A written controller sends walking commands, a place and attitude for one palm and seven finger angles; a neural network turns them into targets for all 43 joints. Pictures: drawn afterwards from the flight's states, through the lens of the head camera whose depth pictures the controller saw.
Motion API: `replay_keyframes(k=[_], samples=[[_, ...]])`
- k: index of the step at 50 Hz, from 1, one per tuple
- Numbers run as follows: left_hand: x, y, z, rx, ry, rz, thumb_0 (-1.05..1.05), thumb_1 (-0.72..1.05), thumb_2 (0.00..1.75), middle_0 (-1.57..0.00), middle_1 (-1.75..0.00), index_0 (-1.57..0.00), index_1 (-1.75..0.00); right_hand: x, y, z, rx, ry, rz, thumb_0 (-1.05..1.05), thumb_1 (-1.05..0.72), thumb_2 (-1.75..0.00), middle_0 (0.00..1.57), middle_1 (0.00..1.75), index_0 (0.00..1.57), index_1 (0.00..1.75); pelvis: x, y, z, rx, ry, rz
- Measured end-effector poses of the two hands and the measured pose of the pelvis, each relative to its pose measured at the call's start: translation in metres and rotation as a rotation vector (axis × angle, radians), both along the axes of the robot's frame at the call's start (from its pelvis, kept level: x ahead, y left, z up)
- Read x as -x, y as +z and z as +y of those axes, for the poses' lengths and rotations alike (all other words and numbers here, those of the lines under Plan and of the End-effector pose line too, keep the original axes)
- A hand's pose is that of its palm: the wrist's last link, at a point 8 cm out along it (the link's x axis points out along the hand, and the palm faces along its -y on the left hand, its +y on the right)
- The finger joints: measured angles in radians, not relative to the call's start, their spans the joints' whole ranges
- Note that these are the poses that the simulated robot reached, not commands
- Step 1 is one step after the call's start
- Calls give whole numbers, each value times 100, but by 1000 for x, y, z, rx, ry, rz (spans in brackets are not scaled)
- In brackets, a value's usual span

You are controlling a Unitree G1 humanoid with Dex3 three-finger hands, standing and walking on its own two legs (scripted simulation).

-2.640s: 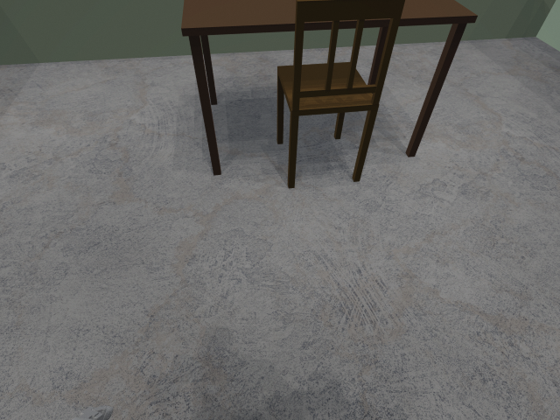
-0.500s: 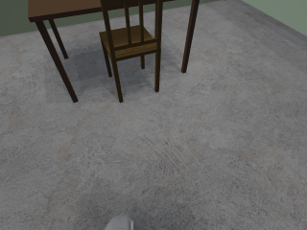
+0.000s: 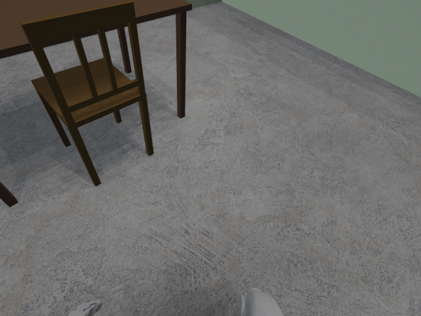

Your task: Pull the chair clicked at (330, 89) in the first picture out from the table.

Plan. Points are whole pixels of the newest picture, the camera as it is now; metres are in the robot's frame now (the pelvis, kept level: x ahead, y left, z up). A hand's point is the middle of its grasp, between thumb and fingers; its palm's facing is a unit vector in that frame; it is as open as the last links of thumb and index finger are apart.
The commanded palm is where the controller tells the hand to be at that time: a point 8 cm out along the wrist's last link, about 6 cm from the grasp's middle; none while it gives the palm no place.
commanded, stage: walk to a spot facing it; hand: left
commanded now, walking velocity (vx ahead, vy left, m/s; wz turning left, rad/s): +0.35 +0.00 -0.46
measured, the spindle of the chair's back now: (85, 67) +0.95 +0.52 -0.10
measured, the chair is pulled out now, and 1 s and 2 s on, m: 0.00 0.00 0.00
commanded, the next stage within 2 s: turn to face it in 1.12 s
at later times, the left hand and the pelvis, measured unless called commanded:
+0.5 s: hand (154, 237) +0.33 +0.15 -0.17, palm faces -0.17 -0.96 -0.24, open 7.1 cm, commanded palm none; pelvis +0.22 -0.04 -0.01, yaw -11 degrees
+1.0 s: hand (171, 173) +0.54 +0.13 -0.18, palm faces -0.33 -0.93 -0.13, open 7.4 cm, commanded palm none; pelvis +0.44 -0.02 +0.00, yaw -24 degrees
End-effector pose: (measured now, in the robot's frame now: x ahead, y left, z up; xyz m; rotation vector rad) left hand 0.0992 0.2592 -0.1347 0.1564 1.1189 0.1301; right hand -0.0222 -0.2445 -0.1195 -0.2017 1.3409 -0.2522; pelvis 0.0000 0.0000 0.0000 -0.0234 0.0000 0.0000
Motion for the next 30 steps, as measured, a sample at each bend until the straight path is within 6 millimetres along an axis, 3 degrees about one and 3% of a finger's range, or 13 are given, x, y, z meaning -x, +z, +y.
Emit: replay_keyframes(k=[4, 8, 11, 14, 16, 19, 23, 30], samples=[[-74, 1, -21, 24, -100, -31, 0, 91, 90, -19, -30, -19, -30, 31, -1, 10, -20, -100, 135, 0, -92, -90, 20, 30, 20, 30, -33, -2, 1, -1, -38, -1], [-144, -5, -57, 51, -203, -44, 1, 91, 90, -19, -30, -19, -30, 47, -4, 26, -63, -198, 255, 0, -91, -90, 20, 30, 20, 30, -71, -9, -6, -2, -79, 3], [-192, -13, -86, 64, -265, -67, 1, 91, 90, -19, -30, -19, -30, 45, -10, 35, -106, -262, 333, 0, -91, -90, 20, 30, 20, 30, -103, -19, -17, 1, -106, 6], [-224, -23, -105, 66, -275, -103, 0, 91, 90, -20, -30, -20, -30, 24, -23, 34, -147, -303, 367, 0, -91, -90, 20, 30, 20, 30, -135, -32, -33, -14, -128, -3], [-227, -25, -109, 62, -266, -77, 0, 91, 90, -20, -30, -20, -30, -9, -30, 26, -148, -307, 324, 1, -91, -90, 20, 30, 20, 30, -150, -30, -37, -7, -142, -15], [-220, -22, -104, 38, -252, 10, 0, 90, 90, -20, -30, -20, -30, -79, -34, 9, -133, -282, 184, 1, -91, -90, 20, 30, 20, 30, -173, -20, -40, -4, -168, -15], [-226, -9, -76, -37, -198, 54, -2, 95, 90, -20, -30, -20, -30, -180, -31, -10, -113, -223, -23, 1, -91, -90, 20, 30, 20, 30, -204, -11, -40, -5, -189, 4], [-235, -8, -39, -58, -145, 152, -1, 93, 90, -20, -30, -20, -30, -315, -14, -35, -41, -117, -203, 1, -94, -90, 20, 30, 20, 30, -267, -8, -26, 6, -215, 8]])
